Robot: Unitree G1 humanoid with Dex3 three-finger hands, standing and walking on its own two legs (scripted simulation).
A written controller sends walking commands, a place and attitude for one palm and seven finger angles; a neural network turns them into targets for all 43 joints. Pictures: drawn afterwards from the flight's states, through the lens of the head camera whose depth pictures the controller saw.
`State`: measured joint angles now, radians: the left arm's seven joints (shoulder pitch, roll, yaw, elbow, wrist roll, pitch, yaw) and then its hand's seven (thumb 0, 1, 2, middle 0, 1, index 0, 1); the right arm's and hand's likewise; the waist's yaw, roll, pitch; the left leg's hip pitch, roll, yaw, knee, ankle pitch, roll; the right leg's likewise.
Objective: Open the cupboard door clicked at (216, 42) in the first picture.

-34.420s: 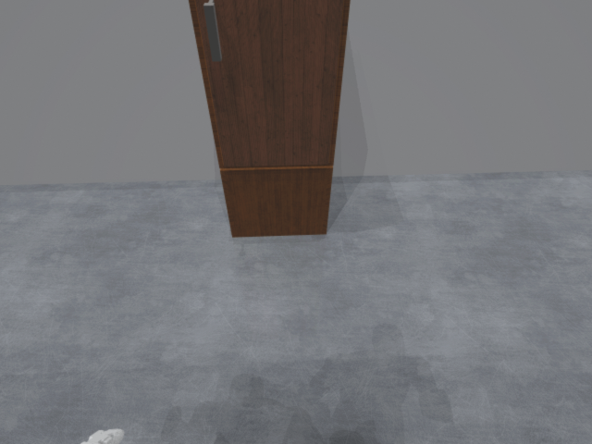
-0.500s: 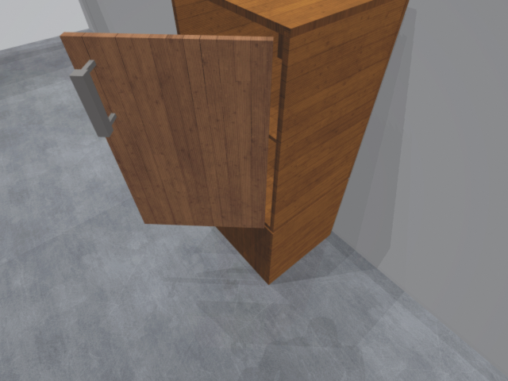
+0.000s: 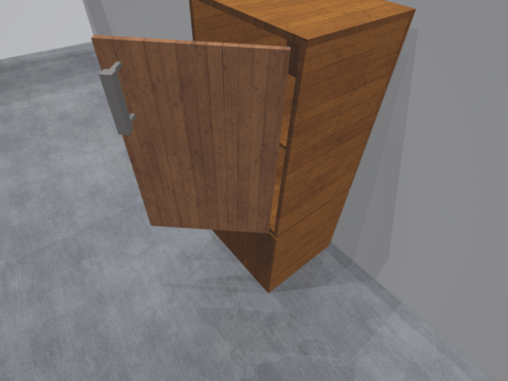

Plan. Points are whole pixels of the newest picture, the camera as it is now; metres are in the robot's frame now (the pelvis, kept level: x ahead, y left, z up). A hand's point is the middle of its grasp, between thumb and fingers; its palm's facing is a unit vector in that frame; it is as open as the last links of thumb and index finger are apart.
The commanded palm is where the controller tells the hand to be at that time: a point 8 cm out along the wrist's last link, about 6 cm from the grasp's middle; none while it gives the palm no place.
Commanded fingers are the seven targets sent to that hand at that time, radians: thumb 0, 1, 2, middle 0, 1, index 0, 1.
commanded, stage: look again from close up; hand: left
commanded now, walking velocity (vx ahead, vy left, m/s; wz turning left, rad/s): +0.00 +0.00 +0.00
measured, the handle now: (121, 98) +0.62 +0.33 +0.14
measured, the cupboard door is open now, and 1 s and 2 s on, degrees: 48 48 48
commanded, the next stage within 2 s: shuffle to correct the standing spot in 0.12 s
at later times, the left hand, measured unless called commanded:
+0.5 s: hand out of the picture -0.06 +0.19 -0.19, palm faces +0.11 -0.98 -0.15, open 7.4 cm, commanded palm none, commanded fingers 0.00 0.90 0.90 -0.20 -0.30 -0.20 -0.30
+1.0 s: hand out of the picture +0.06 +0.25 -0.16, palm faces +0.12 -0.97 -0.20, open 7.3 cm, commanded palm none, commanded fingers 0.00 0.90 0.90 -0.20 -0.30 -0.20 -0.30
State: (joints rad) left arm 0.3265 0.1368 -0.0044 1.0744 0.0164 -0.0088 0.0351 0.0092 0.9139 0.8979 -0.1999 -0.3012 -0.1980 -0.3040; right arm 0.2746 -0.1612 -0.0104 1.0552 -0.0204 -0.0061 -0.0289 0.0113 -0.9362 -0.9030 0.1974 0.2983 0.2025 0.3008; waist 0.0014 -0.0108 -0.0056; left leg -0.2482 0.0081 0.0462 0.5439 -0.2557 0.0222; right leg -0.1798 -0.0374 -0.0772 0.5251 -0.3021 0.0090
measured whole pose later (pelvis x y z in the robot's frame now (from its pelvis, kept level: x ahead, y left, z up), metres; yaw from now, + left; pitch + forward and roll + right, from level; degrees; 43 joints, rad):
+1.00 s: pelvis +0.05 +0.08 +0.00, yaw +2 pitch -1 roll +0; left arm 0.33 0.13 0.04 1.00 0.03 -0.04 0.04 0.01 0.93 0.90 -0.20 -0.30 -0.20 -0.30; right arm 0.34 -0.15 -0.02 1.05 -0.03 0.03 0.02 0.01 -0.91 -0.90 0.20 0.30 0.20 0.30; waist 0.02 0.01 0.00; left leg -0.45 -0.02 0.08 0.95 -0.40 0.02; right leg -0.20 -0.09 -0.13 0.49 -0.28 0.01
